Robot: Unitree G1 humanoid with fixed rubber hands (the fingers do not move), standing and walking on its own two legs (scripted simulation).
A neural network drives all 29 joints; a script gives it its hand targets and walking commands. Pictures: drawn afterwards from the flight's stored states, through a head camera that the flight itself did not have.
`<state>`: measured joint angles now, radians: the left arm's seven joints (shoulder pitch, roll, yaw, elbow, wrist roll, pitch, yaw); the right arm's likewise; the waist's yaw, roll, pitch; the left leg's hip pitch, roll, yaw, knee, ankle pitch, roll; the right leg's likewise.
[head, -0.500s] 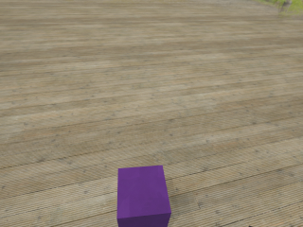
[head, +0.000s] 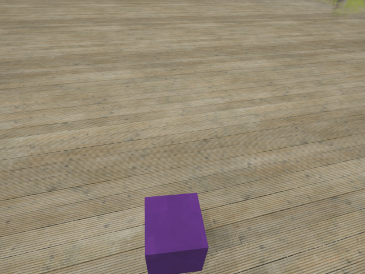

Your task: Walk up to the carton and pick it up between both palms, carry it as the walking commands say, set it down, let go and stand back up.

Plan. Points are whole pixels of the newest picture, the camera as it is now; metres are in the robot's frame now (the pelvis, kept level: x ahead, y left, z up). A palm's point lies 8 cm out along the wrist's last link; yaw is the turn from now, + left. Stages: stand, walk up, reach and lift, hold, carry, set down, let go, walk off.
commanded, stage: stand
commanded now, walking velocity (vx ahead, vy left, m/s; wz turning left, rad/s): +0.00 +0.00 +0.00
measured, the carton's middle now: (173, 234) +0.52 +0.03 -0.63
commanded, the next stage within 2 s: none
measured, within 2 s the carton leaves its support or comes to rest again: neither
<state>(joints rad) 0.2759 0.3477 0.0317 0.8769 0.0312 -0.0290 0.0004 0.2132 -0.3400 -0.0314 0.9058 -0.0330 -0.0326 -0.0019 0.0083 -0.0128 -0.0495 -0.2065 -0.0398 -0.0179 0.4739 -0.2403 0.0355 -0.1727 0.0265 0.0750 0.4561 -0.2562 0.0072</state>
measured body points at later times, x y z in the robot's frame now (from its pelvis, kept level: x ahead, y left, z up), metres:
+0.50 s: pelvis -0.01 +0.00 +0.00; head -0.03 +0.01 +0.45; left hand +0.06 +0.30 -0.12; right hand +0.08 -0.30 -0.11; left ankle +0.01 +0.10 -0.74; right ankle +0.00 -0.13 -0.74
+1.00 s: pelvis -0.01 +0.00 +0.01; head -0.02 +0.00 +0.46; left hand +0.06 +0.30 -0.12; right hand +0.07 -0.31 -0.12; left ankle +0.01 +0.10 -0.74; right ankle +0.00 -0.13 -0.74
